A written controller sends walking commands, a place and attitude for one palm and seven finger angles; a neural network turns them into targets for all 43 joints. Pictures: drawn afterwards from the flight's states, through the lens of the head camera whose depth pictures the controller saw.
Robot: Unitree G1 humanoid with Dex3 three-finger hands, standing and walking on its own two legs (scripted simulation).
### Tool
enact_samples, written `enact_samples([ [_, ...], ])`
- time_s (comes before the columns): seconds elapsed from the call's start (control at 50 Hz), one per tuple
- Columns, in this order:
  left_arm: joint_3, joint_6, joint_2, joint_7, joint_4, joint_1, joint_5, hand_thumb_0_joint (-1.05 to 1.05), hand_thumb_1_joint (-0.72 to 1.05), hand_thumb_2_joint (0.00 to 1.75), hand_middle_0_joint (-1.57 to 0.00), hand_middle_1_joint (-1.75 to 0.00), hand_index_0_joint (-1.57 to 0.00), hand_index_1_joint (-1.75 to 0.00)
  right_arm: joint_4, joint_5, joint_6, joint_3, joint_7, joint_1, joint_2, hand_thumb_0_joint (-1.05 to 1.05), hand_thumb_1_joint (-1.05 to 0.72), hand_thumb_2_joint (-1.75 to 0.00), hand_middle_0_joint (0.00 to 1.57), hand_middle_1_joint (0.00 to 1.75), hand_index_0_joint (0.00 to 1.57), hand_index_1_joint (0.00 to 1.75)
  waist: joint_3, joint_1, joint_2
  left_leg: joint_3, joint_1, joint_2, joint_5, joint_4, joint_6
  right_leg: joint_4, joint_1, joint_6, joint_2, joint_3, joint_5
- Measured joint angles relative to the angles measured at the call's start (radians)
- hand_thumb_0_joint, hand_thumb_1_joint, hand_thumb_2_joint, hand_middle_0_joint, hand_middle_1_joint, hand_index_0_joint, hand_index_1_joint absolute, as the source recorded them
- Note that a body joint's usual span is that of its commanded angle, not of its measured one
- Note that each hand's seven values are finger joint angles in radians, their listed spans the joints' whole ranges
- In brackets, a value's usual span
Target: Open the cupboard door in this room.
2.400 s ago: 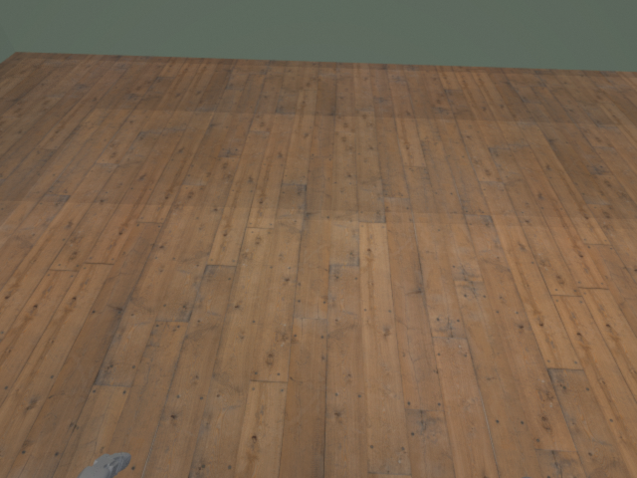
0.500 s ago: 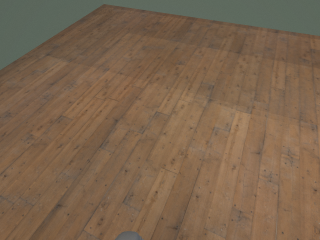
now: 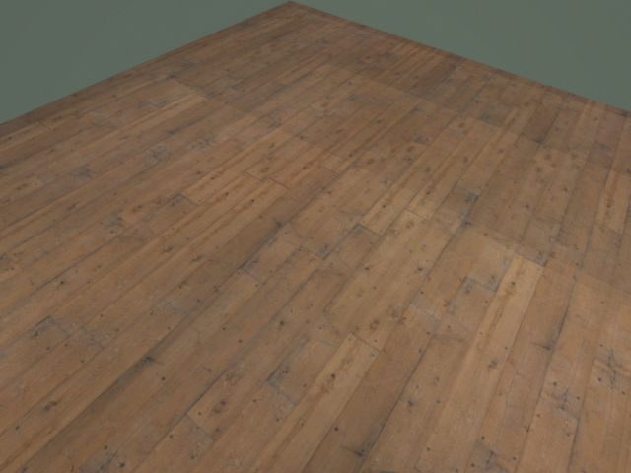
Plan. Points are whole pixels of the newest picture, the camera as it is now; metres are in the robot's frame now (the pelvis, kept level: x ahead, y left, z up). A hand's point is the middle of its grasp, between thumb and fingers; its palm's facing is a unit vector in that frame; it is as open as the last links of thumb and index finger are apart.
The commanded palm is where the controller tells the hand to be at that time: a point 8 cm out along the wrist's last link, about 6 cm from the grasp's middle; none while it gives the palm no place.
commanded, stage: turn or walk to find it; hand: left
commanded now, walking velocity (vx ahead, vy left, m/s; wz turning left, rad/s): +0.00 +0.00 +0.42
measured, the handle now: out of the picture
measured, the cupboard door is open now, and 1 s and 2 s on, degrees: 0 0 0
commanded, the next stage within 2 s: none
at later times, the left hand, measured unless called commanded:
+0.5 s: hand out of the picture -0.01 +0.14 -0.15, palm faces +0.26 -0.93 -0.26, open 7.3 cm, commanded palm none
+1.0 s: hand out of the picture -0.12 +0.21 -0.18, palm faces +0.48 -0.85 -0.23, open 7.4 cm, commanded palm none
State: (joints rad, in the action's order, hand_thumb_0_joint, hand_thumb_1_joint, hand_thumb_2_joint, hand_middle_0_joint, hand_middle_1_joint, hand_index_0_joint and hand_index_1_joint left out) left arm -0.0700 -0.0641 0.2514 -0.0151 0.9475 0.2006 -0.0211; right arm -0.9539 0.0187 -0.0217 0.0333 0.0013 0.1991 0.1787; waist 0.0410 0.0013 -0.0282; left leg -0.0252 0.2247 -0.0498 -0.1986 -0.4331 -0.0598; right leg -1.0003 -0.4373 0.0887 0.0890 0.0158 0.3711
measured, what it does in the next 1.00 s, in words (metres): steps on the spot, turning left: right foot, then left foot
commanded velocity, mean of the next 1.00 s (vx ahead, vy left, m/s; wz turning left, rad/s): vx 0.00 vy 0.00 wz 0.42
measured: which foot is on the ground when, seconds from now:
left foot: down 0.00-0.20, up 0.22-0.70, down 0.72-1.00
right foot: up 0.00-0.16, down 0.18-0.72, up 0.74-1.00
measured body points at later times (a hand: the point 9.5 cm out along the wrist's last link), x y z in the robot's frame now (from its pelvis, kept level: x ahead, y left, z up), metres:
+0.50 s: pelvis -0.03 -0.06 +0.00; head -0.01 -0.08 +0.45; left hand -0.02 +0.19 -0.13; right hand +0.04 -0.31 -0.16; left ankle -0.09 +0.10 -0.65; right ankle -0.02 -0.13 -0.74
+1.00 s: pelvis -0.07 -0.01 +0.00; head -0.06 +0.03 +0.45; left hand -0.14 +0.25 -0.16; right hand +0.13 -0.18 -0.13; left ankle -0.09 +0.07 -0.74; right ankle -0.02 -0.16 -0.67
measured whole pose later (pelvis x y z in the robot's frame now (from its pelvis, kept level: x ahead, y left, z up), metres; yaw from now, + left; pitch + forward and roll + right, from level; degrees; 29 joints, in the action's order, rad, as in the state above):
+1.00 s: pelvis -0.07 -0.01 +0.00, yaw +26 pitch +0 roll -1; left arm -0.07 -0.06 0.25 -0.01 0.97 0.23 -0.02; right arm -0.94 0.02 -0.01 0.03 0.00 0.16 0.18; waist 0.04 0.02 -0.03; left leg 0.01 0.22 -0.04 -0.22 -0.44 -0.07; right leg -1.04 -0.45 0.09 0.10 0.03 0.38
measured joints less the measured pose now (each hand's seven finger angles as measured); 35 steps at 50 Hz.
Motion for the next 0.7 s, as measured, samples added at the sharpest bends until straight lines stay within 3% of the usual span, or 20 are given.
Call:
enact_samples([
  [0.12, 0.01, 0.006, -0.029, -0.003, -0.029, -0.043, 0.007, 0.01, 0.9, 0.9, -0.19, -0.3, -0.2, -0.3, -0.01, 0.009, -0.012, 0.017, 0.0, 0.046, 0.022, 0.01, -0.91, -0.9, 0.2, 0.3, 0.2, 0.3, 0.0, -0.038, 0.034, -0.044, 0.045, -0.021, 0.018, -0.017, 0.019, 0.206, 0.083, -0.017, -0.046, 0.005, 0.046],
  [0.18, 0.019, 0.023, -0.046, -0.004, -0.05, -0.047, 0.012, 0.01, 0.9, 0.9, -0.19, -0.3, -0.2, -0.3, -0.018, 0.007, -0.019, 0.027, -0.002, 0.068, 0.037, 0.01, -0.91, -0.9, 0.2, 0.3, 0.2, 0.3, -0.004, -0.043, 0.049, -0.063, 0.085, -0.034, 0.01, -0.059, 0.04, 0.409, 0.169, -0.03, -0.068, 0.014, -0.041],
  [0.2, 0.022, 0.032, -0.056, -0.006, -0.051, -0.047, 0.009, 0.01, 0.9, 0.9, -0.19, -0.3, -0.2, -0.3, -0.021, 0.003, -0.022, 0.032, -0.003, 0.074, 0.046, 0.01, -0.91, -0.9, 0.2, 0.3, 0.2, 0.3, -0.004, -0.042, 0.067, -0.074, 0.104, -0.03, -0.002, -0.092, 0.048, 0.455, 0.191, -0.063, -0.078, 0.027, -0.045],
  [0.26, 0.039, 0.04, -0.077, -0.008, -0.057, -0.033, 0.003, 0.01, 0.9, 0.9, -0.2, -0.3, -0.2, -0.3, -0.034, 0.005, -0.04, 0.046, -0.004, 0.085, 0.058, 0.01, -0.91, -0.9, 0.2, 0.3, 0.2, 0.3, -0.004, -0.044, 0.084, -0.06, 0.199, -0.034, -0.206, -0.356, 0.072, 0.457, 0.2, -0.128, -0.072, 0.064, -0.059],
  [0.32, 0.043, 0.041, -0.086, -0.01, -0.052, -0.008, 0.005, 0.01, 0.9, 0.9, -0.2, -0.3, -0.2, -0.3, -0.047, 0.009, -0.05, 0.053, -0.013, 0.092, 0.062, 0.01, -0.91, -0.9, 0.2, 0.3, 0.2, 0.3, -0.009, -0.042, 0.074, -0.03, 0.268, -0.01, -0.186, -0.605, 0.091, 0.502, 0.235, -0.139, -0.057, 0.094, -0.083],
  [0.4, 0.047, 0.048, -0.095, -0.01, -0.038, 0.016, 0.007, 0.01, 0.9, 0.9, -0.2, -0.3, -0.2, -0.3, -0.059, 0.009, -0.053, 0.058, -0.017, 0.093, 0.067, 0.01, -0.91, -0.9, 0.19, 0.3, 0.2, 0.29, -0.004, -0.042, 0.069, -0.021, 0.29, 0.044, -0.124, -0.732, 0.118, 0.532, 0.259, -0.144, -0.049, 0.14, -0.095],
  [0.52, 0.04, 0.054, -0.092, -0.013, -0.016, 0.051, 0.0, 0.01, 0.91, 0.9, -0.2, -0.3, -0.2, -0.3, -0.074, 0.009, -0.064, 0.051, -0.014, 0.061, 0.065, 0.01, -0.91, -0.9, 0.19, 0.3, 0.2, 0.29, 0.009, -0.018, 0.052, -0.005, 0.238, 0.09, -0.165, -0.668, 0.138, 0.52, 0.251, -0.144, -0.029, 0.195, -0.088],
  [0.64, 0.031, 0.049, -0.063, -0.01, 0.013, 0.083, -0.011, 0.01, 0.91, 0.9, -0.2, -0.3, -0.2, -0.3, -0.057, -0.002, -0.052, 0.033, -0.012, -0.015, 0.052, 0.01, -0.91, -0.9, 0.19, 0.3, 0.2, 0.29, 0.031, 0.021, 0.019, 0.058, 0.132, 0.09, -0.249, -0.409, 0.123, 0.472, 0.222, -0.123, 0.01, 0.236, -0.073],
  [0.7, 0.022, 0.041, -0.04, -0.008, 0.031, 0.096, -0.01, 0.01, 0.9, 0.9, -0.2, -0.3, -0.2, -0.3, -0.032, -0.006, -0.034, 0.024, -0.012, -0.048, 0.045, 0.01, -0.91, -0.9, 0.19, 0.3, 0.2, 0.29, 0.031, 0.03, 0.002, 0.094, 0.06, 0.08, -0.181, -0.235, 0.107, 0.419, 0.2, -0.1, 0.034, 0.263, -0.05],
])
